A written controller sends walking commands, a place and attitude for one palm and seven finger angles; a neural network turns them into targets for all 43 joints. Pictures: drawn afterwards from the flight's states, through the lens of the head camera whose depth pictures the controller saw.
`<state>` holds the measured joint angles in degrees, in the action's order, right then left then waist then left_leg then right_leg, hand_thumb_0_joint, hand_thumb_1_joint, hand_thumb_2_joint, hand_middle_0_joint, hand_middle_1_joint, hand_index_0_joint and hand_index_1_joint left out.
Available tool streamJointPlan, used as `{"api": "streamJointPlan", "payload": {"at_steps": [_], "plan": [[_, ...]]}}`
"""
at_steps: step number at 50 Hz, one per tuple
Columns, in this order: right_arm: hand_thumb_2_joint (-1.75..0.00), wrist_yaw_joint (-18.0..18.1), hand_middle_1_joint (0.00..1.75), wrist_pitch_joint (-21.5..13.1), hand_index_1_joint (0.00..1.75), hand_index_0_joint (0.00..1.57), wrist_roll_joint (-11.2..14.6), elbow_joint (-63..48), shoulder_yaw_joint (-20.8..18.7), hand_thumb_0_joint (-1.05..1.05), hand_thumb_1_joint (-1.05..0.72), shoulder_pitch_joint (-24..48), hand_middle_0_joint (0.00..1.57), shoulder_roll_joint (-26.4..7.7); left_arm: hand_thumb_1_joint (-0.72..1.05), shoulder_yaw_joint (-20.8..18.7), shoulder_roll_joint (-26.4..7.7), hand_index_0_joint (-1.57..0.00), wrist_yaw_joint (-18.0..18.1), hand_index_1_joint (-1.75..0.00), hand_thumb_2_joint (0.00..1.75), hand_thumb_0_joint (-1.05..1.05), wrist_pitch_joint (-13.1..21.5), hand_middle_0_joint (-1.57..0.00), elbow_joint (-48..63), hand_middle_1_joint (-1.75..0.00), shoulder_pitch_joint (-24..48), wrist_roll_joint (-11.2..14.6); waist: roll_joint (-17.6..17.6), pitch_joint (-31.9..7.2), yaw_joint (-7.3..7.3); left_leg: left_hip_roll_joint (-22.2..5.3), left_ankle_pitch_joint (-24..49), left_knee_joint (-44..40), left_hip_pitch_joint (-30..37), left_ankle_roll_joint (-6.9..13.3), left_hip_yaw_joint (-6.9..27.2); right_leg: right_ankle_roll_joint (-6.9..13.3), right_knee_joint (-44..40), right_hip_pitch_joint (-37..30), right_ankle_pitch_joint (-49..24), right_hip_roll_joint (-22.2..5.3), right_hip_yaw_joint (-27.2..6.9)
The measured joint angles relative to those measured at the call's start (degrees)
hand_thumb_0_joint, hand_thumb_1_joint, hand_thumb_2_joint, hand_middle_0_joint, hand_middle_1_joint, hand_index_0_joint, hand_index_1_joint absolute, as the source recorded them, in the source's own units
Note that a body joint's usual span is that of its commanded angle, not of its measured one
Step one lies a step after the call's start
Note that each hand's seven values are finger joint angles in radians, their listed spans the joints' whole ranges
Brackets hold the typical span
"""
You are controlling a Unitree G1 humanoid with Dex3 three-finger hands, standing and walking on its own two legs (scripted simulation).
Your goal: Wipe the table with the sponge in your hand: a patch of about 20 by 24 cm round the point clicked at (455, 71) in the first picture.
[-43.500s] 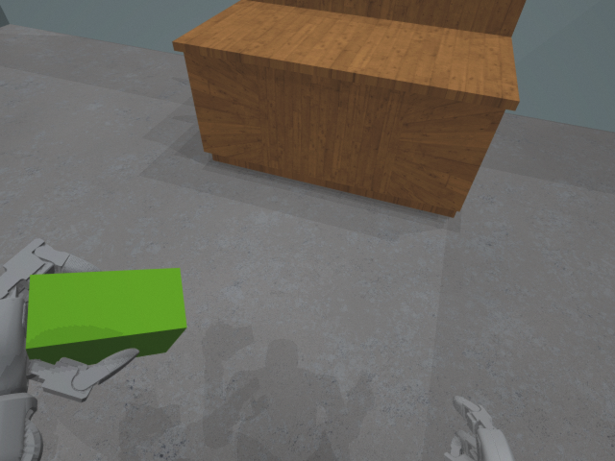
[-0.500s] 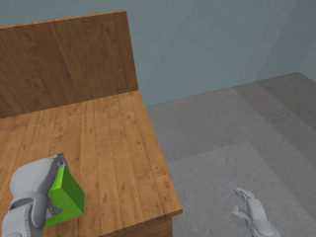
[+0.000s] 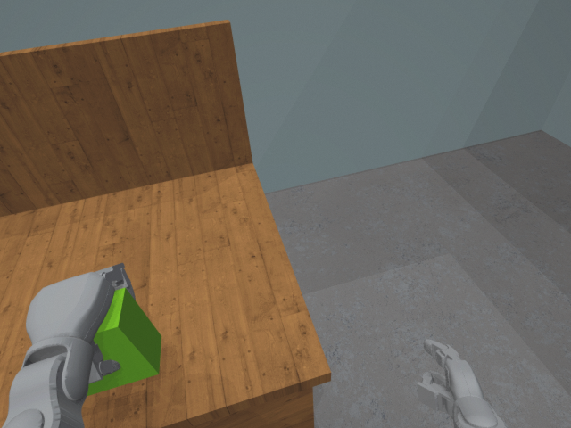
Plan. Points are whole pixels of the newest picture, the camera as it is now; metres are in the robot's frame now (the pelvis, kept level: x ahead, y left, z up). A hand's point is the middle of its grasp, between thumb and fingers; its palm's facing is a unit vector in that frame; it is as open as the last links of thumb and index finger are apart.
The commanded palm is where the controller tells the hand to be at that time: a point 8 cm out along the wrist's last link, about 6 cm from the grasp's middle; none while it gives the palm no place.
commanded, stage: bring the sponge back beside the body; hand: left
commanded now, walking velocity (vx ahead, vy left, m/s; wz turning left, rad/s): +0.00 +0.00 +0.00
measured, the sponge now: (112, 350) +0.19 +0.29 +0.03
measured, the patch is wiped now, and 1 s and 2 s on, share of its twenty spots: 1.00 1.00 1.00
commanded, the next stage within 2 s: step back with the hand held close in 1.04 s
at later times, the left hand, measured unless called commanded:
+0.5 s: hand (100, 321) +0.19 +0.27 +0.10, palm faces +0.05 -0.10 -0.99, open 10.3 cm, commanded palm +0.16 +0.27 +0.18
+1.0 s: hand (92, 319) +0.19 +0.28 +0.11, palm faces +0.08 -0.10 -0.99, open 10.3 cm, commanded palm +0.15 +0.27 +0.18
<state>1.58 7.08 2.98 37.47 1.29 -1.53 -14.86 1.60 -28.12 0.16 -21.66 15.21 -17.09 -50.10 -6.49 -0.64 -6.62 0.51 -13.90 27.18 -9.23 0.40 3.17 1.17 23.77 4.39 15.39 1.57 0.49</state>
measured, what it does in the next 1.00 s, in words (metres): stands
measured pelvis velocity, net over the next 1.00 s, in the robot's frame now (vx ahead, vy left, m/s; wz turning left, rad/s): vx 0.00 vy -0.01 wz -0.01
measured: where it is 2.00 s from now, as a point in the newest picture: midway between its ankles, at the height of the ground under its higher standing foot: outside the picture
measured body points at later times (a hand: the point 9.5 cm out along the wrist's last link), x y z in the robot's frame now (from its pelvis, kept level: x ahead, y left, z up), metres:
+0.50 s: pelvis +0.00 -0.01 +0.00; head -0.03 -0.05 +0.45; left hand +0.18 +0.27 +0.16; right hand +0.25 -0.21 -0.07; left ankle +0.01 +0.12 -0.74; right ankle -0.02 -0.11 -0.74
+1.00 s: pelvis +0.00 -0.01 +0.00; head -0.04 -0.05 +0.45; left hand +0.18 +0.28 +0.17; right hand +0.25 -0.21 -0.07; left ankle +0.01 +0.12 -0.74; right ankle -0.02 -0.11 -0.74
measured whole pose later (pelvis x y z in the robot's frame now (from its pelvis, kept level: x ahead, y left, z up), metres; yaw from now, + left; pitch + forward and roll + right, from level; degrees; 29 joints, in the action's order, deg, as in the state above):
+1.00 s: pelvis +0.00 -0.01 +0.00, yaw +0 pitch -5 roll -1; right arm 1.6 6.6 3.2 36.8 1.6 -0.8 -15.1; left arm 0.2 -30.4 -1.0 -23.2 21.7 -18.8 -49.0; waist -6.9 -1.0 -7.0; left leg 0.0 -13.9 27.2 -8.7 -0.2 3.1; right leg 1.6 24.4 4.3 15.5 2.1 0.3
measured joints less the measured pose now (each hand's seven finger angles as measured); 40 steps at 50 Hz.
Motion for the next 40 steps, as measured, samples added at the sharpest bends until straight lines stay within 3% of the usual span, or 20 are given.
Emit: {"api": "streamJointPlan", "payload": {"at_steps": [5, 14, 26, 40], "plan": [[-0.9, 0.0, 0.3, -0.2, 0.3, 0.2, 0.0, 0.3, -0.1, 0.01, -0.91, 0.1, 0.2, 0.1, -0.53, -0.1, -0.3, -0.72, 0.9, -1.32, 1.06, 0.0, 1.0, -0.7, 1.2, -1.3, -0.2, -0.2, -0.3, -0.4, -0.1, -0.2, -0.1, -0.1, 0.4, -0.2, 0.0, 0.2, -0.1, -0.3, 0.0, 0.2, -0.1], [-0.9, -0.2, 0.3, 0.0, 0.3, 0.2, 0.4, -0.2, 0.2, 0.01, -0.91, 0.9, 0.2, -0.2, -0.53, -1.3, -0.5, -0.72, -0.3, -1.32, 1.06, 0.0, -2.1, -0.7, 1.4, -1.31, 0.1, 1.0, -0.7, -0.4, 0.09, -0.4, 0.3, -0.6, 0.5, -0.5, -0.1, 0.4, 0.2, 0.0, 0.0, 0.3, -0.1], [-0.9, 0.2, 0.3, -0.6, 0.3, 0.2, 0.1, -0.4, 0.1, 0.01, -0.91, 0.7, 0.2, -0.4, -0.53, -0.8, -1.5, -0.72, -0.9, -1.32, 1.06, 0.0, -0.5, -0.7, 4.3, -1.3, -0.9, 0.6, -0.6, -0.1, -0.44, -0.7, 0.0, -0.3, 0.8, -0.8, 0.1, 0.8, 0.2, -0.5, 0.2, 0.7, 0.0], [-0.9, 0.0, 0.3, -0.2, 0.3, 0.2, 0.4, -0.8, 0.7, 0.01, -0.91, 1.2, 0.2, -0.4, -0.53, -1.2, -1.5, -0.72, -2.5, -1.32, 1.06, 0.0, -3.6, -0.7, 5.4, -1.31, -1.3, 1.9, -0.7, -0.6, -0.05, -0.5, 0.1, -0.2, 0.2, -0.7, -0.1, 0.6, 0.9, 0.4, 0.3, 0.5, -0.2]]}}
